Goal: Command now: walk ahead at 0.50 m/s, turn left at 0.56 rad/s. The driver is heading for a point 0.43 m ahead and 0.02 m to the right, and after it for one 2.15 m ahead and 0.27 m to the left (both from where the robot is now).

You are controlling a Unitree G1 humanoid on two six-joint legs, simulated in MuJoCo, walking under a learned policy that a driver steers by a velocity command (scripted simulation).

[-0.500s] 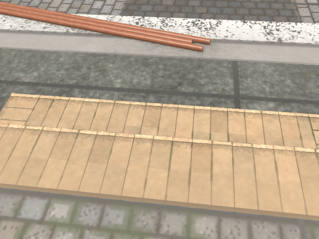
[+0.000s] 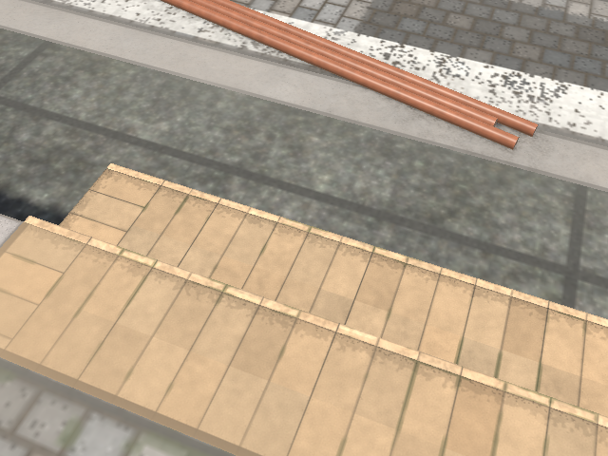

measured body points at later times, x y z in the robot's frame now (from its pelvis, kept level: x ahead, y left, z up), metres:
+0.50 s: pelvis +0.30 -0.07 +0.00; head +0.32 -0.06 +0.45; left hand +0.29 +0.18 -0.13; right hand +0.48 -0.28 -0.11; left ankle +0.32 +0.07 -0.67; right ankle +0.30 -0.16 -0.74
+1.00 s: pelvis +0.57 +0.02 +0.00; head +0.59 +0.03 +0.45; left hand +0.61 +0.30 -0.13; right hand +0.65 -0.25 -0.13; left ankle +0.59 +0.09 -0.74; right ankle +0.62 -0.13 -0.68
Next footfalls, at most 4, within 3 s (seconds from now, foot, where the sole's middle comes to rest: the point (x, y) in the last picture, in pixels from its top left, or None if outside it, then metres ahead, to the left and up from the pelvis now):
0.26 right None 0.34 -0.16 -0.78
0.78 left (259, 380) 0.63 0.10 -0.78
1.42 right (356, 287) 0.95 -0.16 -0.90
1.92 left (258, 224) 1.18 0.12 -0.90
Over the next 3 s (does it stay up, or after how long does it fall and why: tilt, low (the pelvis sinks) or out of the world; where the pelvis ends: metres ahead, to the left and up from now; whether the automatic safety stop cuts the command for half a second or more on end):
stays up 1.67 0.14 -0.25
